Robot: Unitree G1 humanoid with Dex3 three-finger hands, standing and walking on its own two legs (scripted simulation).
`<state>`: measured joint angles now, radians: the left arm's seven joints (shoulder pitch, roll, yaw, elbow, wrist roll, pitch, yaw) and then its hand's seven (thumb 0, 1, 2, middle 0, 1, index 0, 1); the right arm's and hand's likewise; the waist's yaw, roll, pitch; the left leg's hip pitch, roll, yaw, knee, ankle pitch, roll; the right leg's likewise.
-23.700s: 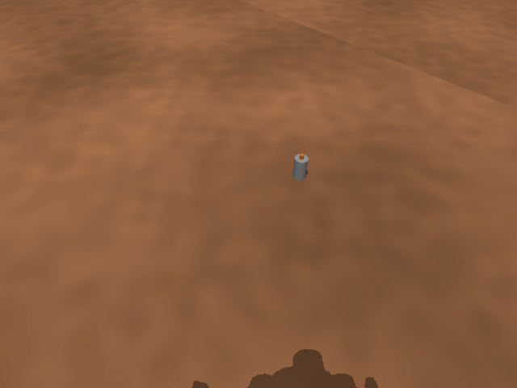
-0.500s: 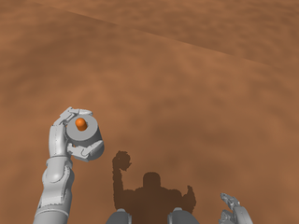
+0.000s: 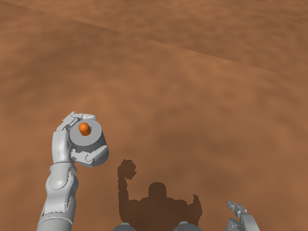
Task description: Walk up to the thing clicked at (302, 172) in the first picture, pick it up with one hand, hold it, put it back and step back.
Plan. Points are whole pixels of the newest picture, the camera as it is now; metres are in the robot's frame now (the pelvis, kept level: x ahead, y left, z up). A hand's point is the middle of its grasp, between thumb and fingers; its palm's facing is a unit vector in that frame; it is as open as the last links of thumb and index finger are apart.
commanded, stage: hold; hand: left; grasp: from the side
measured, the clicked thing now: (90, 141) +0.34 +0.17 +0.04
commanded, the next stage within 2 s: none
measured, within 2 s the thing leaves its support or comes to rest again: neither
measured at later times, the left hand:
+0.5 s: hand (89, 137) +0.33 +0.17 +0.07, palm faces +0.14 -0.99 +0.00, open 10.1 cm
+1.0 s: hand (90, 141) +0.32 +0.16 +0.06, palm faces +0.13 -0.99 -0.01, open 10.1 cm
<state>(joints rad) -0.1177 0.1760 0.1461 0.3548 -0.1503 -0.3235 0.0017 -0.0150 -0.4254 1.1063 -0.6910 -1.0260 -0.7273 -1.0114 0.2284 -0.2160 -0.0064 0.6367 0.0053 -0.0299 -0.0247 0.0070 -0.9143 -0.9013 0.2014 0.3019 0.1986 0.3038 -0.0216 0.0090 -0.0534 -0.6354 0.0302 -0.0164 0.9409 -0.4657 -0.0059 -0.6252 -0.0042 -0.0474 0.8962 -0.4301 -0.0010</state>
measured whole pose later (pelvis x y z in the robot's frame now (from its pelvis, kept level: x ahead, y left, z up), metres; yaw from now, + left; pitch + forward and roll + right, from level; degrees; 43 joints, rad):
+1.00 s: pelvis +0.00 +0.00 +0.01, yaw +0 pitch +7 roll -1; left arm -0.08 0.16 0.13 0.34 -0.15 -0.31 -0.01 -0.02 -0.40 1.07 -0.69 -1.01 -0.73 -1.00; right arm 0.23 -0.22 -0.01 0.65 0.01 -0.02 -0.02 0.01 -0.92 -0.90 0.20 0.30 0.20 0.30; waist -0.02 0.01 -0.04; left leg -0.54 0.03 -0.02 0.86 -0.43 -0.01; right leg -0.54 0.00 -0.05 0.82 -0.40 0.00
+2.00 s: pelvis +0.00 +0.00 +0.01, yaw +0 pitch +7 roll -1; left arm -0.11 0.16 0.13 0.37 -0.15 -0.32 0.01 -0.02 -0.39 1.07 -0.69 -1.01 -0.72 -1.00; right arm 0.23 -0.21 -0.01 0.65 0.00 -0.03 -0.02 0.01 -0.91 -0.91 0.20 0.30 0.20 0.30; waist -0.02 0.01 -0.04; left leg -0.54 0.03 -0.01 0.86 -0.43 0.00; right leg -0.54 0.00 -0.04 0.82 -0.40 0.00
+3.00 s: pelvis -0.02 +0.00 -0.03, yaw +0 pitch +16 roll -1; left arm -0.22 0.17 0.21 0.62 -0.13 -0.54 0.01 -0.02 -0.40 1.08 -0.70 -1.00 -0.73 -0.99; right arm 0.20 -0.22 -0.03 0.66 -0.03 -0.06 0.03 0.00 -0.89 -0.90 0.20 0.30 0.20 0.30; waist -0.04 -0.02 -0.08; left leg -0.89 0.02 -0.03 1.12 -0.51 -0.01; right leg -0.88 -0.01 -0.05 1.08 -0.48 -0.01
